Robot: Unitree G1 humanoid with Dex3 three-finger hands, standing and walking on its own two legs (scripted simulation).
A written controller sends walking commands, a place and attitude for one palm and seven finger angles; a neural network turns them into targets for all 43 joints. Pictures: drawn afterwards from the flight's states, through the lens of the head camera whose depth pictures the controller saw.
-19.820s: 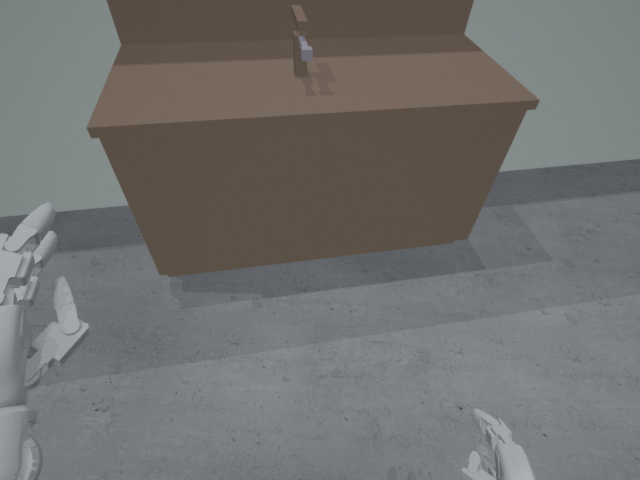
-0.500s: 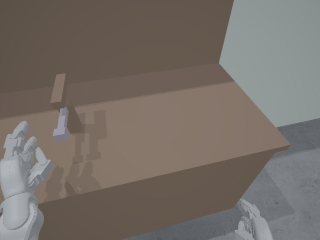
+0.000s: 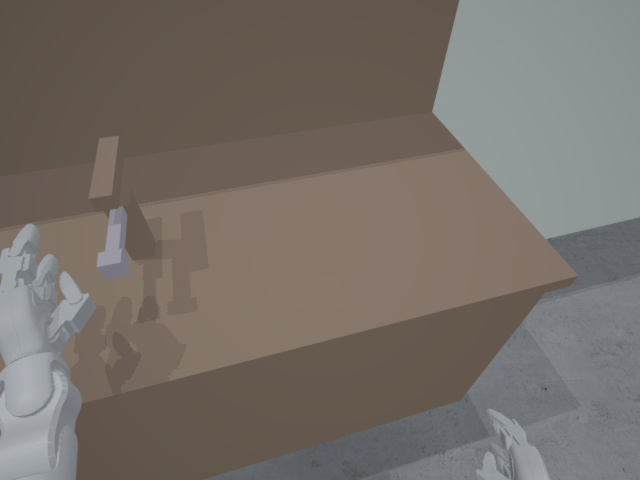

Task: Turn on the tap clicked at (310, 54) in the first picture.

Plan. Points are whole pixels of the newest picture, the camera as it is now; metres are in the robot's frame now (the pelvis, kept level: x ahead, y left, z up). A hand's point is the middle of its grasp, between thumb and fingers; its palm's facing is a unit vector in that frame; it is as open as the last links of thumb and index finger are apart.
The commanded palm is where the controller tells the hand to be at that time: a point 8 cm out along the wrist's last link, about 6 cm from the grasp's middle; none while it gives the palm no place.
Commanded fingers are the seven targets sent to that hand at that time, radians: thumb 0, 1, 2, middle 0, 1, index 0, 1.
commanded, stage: reach beside the lever's end, fingers flat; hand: left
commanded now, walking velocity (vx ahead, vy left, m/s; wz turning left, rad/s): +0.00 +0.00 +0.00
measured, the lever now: (113, 264) +0.34 +0.30 +0.08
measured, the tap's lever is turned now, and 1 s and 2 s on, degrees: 0 0 14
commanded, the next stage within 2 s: push the lever round in 0.78 s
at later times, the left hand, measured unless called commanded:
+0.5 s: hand (88, 282) +0.31 +0.32 +0.08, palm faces +0.56 -0.83 -0.09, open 7.8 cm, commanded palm +0.26 +0.35 +0.08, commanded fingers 0.00 0.90 0.90 -0.15 -0.15 -0.15 -0.15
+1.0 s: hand (97, 281) +0.32 +0.32 +0.07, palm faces +0.55 -0.83 -0.08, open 7.8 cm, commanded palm +0.27 +0.35 +0.08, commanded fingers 0.00 0.90 0.90 -0.15 -0.15 -0.15 -0.15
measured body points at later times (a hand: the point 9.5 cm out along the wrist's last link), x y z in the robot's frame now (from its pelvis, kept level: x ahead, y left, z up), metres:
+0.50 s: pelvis +0.00 +0.01 -0.01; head +0.03 +0.01 +0.44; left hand +0.28 +0.36 +0.09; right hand +0.14 -0.24 -0.10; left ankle +0.04 +0.13 -0.71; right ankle -0.02 -0.12 -0.71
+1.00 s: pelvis +0.00 +0.01 -0.01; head +0.03 +0.02 +0.44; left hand +0.28 +0.36 +0.08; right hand +0.16 -0.23 -0.10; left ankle +0.04 +0.13 -0.71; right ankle -0.02 -0.12 -0.71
